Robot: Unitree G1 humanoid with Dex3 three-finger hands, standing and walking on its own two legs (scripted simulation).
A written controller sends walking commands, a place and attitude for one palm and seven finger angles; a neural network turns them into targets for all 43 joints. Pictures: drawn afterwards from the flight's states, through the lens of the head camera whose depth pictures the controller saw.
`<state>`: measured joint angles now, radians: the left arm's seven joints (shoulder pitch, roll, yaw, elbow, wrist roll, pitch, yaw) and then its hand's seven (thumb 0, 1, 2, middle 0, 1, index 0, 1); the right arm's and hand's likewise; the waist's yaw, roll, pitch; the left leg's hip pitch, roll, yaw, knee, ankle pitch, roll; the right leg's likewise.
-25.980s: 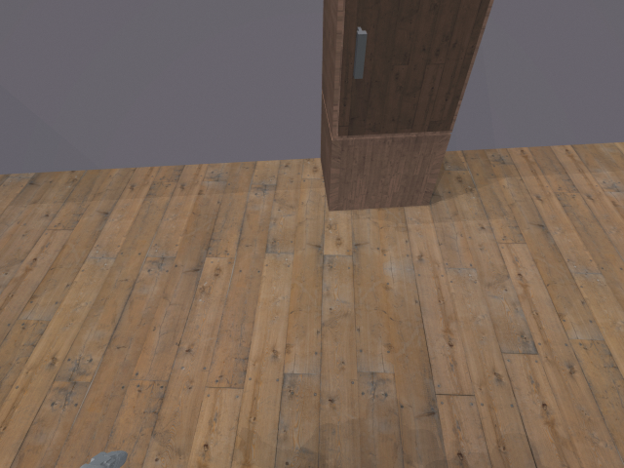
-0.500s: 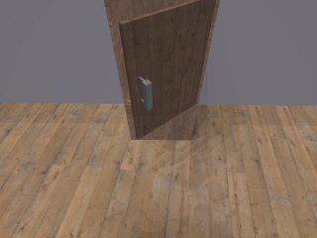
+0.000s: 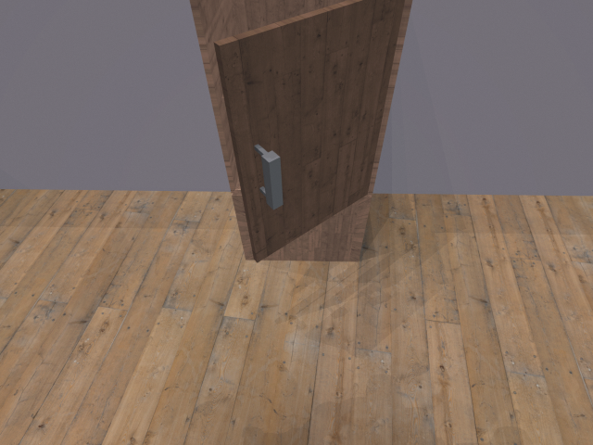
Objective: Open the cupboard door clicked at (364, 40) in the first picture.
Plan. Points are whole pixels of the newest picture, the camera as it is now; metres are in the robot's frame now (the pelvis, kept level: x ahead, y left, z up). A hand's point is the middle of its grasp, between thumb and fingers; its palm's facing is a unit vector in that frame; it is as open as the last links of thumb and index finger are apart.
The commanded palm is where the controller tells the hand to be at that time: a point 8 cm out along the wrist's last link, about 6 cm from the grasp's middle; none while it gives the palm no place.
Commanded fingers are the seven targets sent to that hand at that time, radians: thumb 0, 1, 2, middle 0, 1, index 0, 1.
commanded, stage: look to check the result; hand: left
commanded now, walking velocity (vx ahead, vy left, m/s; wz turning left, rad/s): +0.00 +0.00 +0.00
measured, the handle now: (267, 176) +0.63 +0.10 -0.04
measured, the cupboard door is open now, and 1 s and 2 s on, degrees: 40 40 40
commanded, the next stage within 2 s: walk to a spot facing it in 0.04 s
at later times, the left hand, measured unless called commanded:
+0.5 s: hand out of the picture +0.07 +0.20 -0.18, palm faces -0.12 -0.96 -0.25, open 7.4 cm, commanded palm none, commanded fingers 0.00 0.90 0.90 -0.20 -0.30 -0.20 -0.30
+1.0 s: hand out of the picture +0.09 +0.16 -0.17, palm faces -0.32 -0.91 -0.26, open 7.4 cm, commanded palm none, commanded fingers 0.00 0.90 0.90 -0.20 -0.30 -0.20 -0.30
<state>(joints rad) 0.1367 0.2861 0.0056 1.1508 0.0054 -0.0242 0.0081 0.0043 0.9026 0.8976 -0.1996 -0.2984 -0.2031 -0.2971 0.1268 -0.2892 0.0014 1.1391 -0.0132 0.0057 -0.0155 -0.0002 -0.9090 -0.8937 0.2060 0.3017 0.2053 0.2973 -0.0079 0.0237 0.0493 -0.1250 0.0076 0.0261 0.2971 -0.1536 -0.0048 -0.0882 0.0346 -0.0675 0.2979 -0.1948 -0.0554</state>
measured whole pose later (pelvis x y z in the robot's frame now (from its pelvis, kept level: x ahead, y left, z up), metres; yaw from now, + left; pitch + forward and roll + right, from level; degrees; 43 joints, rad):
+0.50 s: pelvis +0.00 +0.00 -0.02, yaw -9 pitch +0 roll +2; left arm 0.19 0.23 0.05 1.03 0.02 0.05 -0.01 0.00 0.90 0.90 -0.20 -0.30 -0.20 -0.30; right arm 0.19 -0.21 -0.04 1.03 -0.02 0.03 -0.04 0.00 -0.91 -0.89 0.21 0.30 0.20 0.30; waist 0.00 -0.01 0.08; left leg -0.21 0.06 0.17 0.50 -0.28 -0.01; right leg -0.27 0.07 0.05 0.60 -0.30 -0.05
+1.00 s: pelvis -0.02 -0.02 -0.01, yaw -24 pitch +2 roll +2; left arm 0.25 0.21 0.08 0.94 0.03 0.04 0.00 0.00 0.90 0.90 -0.20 -0.30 -0.20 -0.30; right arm 0.06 -0.21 -0.06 0.91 0.00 0.05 -0.04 0.00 -0.91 -0.89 0.20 0.30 0.20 0.30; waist 0.05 -0.03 0.09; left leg -0.39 0.01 -0.03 0.83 -0.43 -0.05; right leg -0.29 0.12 0.19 0.46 -0.18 -0.07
